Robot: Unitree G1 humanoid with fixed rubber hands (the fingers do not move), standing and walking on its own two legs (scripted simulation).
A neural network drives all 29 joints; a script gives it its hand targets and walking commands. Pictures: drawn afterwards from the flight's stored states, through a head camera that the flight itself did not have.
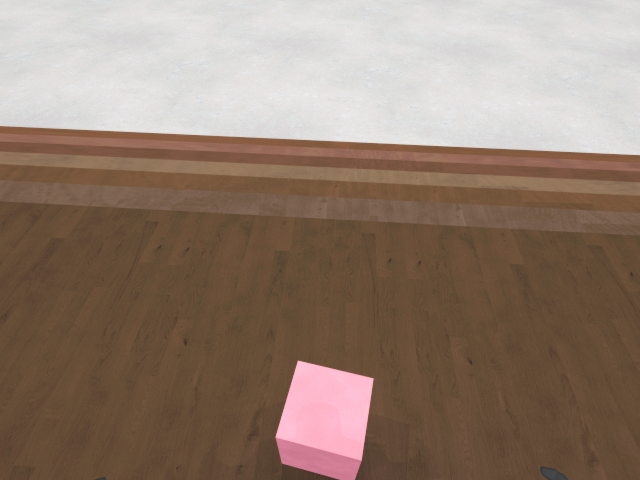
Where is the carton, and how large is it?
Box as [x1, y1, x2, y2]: [276, 361, 373, 479]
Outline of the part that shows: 298,361 276,434 276,440 281,461 285,464 339,479 354,479 361,460 373,378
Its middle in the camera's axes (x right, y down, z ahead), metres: +0.02 +0.52 +1.06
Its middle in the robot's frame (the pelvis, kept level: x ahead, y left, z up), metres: +0.41 -0.02 -0.66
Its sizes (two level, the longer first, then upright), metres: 0.210 0.200 0.250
